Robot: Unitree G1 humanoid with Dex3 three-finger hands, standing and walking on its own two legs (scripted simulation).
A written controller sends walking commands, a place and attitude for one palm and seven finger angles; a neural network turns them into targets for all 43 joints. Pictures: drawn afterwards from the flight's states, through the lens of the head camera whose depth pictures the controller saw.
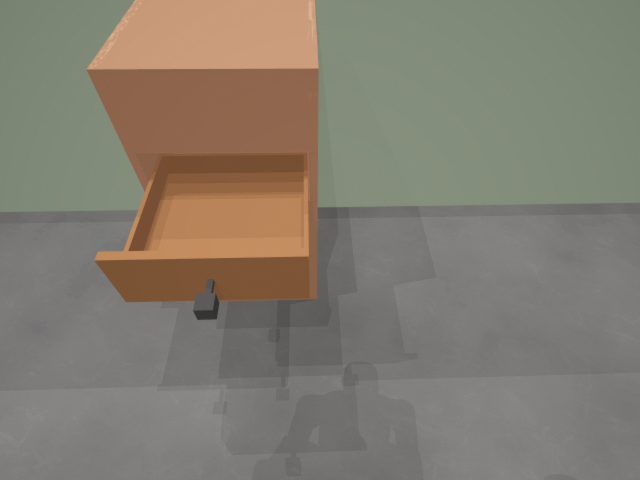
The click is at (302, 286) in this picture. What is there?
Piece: drawer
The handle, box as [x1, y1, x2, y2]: [193, 279, 218, 319]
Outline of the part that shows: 213,279 207,279 206,289 204,293 196,293 193,311 197,319 216,318 218,300 215,293 212,292 214,283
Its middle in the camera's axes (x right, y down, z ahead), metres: -0.22 +0.12 +0.74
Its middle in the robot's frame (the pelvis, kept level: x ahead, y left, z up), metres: +0.45 +0.24 -0.18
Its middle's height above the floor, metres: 0.60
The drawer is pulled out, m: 0.30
